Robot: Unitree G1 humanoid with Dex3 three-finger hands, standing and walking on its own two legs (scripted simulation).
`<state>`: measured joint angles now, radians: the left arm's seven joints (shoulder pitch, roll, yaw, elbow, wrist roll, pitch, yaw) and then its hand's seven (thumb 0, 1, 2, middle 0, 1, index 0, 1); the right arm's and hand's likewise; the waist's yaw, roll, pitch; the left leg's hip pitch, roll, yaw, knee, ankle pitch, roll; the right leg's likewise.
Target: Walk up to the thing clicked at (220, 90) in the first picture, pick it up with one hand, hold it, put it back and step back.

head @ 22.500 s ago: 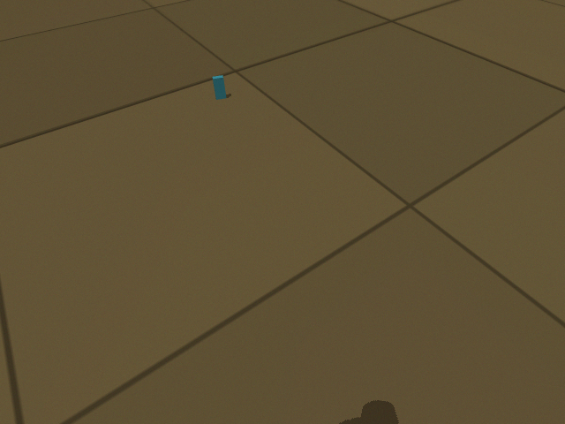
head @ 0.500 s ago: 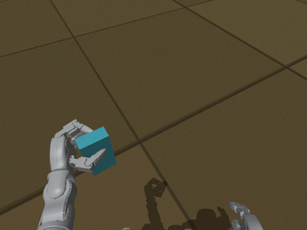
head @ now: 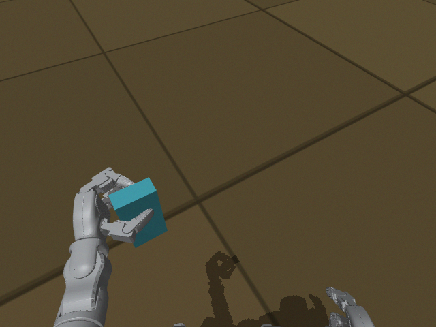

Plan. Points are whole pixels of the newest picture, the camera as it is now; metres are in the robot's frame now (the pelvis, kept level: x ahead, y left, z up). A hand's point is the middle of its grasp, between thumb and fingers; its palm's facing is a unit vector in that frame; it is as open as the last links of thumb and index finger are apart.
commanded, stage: hold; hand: left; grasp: from the side
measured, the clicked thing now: (141, 215) +0.33 +0.15 +0.02
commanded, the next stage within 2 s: crouch in 0.02 s
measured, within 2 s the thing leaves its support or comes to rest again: neither
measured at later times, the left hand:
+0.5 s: hand (131, 220) +0.34 +0.18 -0.02, palm faces +0.22 -0.98 +0.01, open 8.1 cm
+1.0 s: hand (144, 247) +0.37 +0.21 -0.27, palm faces +0.27 -0.96 -0.02, open 8.1 cm
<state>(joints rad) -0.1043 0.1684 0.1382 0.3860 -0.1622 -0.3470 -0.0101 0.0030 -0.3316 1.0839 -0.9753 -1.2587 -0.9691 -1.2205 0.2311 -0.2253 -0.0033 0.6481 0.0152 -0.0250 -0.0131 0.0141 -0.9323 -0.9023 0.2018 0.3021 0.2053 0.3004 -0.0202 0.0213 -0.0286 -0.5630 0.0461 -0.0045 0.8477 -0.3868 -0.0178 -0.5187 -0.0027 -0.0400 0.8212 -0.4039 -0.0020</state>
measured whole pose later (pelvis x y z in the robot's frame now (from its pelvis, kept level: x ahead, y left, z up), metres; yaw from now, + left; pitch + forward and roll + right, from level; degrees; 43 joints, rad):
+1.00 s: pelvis -0.06 +0.00 -0.24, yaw -3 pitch +33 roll -3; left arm -0.56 0.29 0.41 0.98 -0.13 -0.77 -0.05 0.00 -0.31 1.06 -0.97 -1.25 -0.96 -1.22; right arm 0.10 -0.24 0.01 0.70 -0.08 -0.01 0.09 0.01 -0.92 -0.91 0.20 0.30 0.21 0.30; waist -0.06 -0.01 -0.18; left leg -1.81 0.06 -0.06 1.89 -0.66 -0.02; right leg -1.76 0.01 -0.06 1.86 -0.68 -0.01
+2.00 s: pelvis -0.08 +0.01 -0.43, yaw -10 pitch +25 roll -9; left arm -0.72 0.63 0.63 1.17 -0.10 -0.79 -0.14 0.00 -0.30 1.04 -0.96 -1.26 -0.95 -1.22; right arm 0.02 -0.32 0.20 0.68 -0.19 0.04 0.11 0.01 -0.91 -0.90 0.20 0.30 0.21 0.30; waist -0.18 -0.10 0.08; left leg -2.29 0.05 -0.21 2.52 -0.69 -0.02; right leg -2.18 0.04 -0.15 2.41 -0.68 0.01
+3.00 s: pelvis -0.09 +0.02 -0.45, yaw -15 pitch +15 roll -14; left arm -0.72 0.88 0.69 1.43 -0.11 -0.97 -0.08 0.00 -0.29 1.04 -0.96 -1.25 -0.95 -1.22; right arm -0.12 -0.38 0.45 0.57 -0.32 0.06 0.11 0.00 -0.91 -0.89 0.21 0.30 0.21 0.30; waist -0.26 -0.24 0.28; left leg -2.25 0.05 -0.34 2.64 -0.71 -0.01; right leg -2.11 0.08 -0.24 2.44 -0.64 0.05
